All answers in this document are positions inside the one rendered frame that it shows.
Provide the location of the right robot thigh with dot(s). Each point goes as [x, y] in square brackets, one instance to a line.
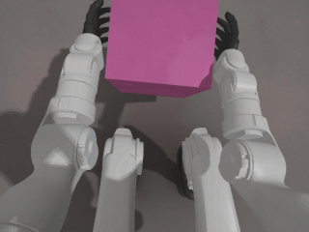
[215, 209]

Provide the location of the robot left forearm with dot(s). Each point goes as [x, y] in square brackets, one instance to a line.
[74, 102]

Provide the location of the left robot hand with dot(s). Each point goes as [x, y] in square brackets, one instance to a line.
[93, 22]

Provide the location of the carton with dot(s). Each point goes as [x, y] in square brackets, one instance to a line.
[161, 47]

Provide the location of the robot left upper arm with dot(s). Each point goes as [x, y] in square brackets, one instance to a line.
[40, 203]

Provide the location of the right robot hand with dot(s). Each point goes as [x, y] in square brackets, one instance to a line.
[229, 37]

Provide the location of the left robot thigh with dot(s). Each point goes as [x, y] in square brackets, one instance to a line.
[116, 198]

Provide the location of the robot right upper arm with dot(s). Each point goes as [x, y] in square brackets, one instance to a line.
[257, 171]

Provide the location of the robot right forearm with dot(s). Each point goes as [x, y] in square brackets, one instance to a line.
[240, 102]

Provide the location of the robot thigh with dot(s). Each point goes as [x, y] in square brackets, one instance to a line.
[116, 198]
[215, 209]

